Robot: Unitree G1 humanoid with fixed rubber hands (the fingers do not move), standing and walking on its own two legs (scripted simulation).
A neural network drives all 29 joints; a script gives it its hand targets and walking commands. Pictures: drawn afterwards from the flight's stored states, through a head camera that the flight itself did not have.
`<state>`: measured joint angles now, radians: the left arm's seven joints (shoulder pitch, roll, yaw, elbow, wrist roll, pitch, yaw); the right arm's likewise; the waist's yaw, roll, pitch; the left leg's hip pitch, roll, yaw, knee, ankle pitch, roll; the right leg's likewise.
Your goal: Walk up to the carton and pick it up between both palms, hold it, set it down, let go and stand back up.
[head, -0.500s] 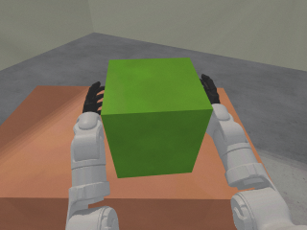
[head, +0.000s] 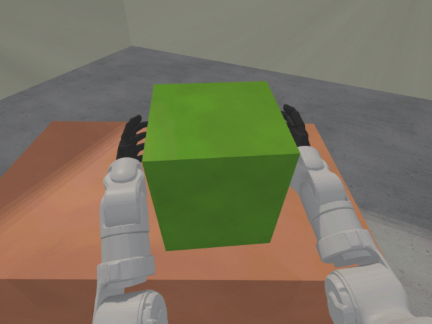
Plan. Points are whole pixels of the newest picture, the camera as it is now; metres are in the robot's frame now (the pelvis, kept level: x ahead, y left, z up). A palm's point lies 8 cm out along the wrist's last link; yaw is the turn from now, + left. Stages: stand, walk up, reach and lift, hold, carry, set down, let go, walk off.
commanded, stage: hold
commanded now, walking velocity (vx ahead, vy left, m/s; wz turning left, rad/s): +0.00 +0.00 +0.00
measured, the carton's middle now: (215, 168) +0.36 +0.01 +0.14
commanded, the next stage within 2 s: none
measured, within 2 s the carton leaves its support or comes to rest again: neither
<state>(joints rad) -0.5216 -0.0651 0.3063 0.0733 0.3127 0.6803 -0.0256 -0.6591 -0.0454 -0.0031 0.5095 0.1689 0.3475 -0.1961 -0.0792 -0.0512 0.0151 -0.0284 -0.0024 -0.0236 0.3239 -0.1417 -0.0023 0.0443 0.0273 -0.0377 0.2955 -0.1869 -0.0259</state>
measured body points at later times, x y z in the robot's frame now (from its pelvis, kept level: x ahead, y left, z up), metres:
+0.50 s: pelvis +0.00 +0.00 +0.00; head -0.06 +0.02 +0.45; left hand +0.36 +0.16 +0.18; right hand +0.37 -0.14 +0.19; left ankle +0.04 +0.12 -0.75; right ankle +0.00 -0.10 -0.75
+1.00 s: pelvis +0.00 +0.00 +0.00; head -0.06 +0.02 +0.45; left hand +0.36 +0.16 +0.18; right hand +0.37 -0.15 +0.19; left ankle +0.04 +0.12 -0.75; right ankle +0.00 -0.10 -0.75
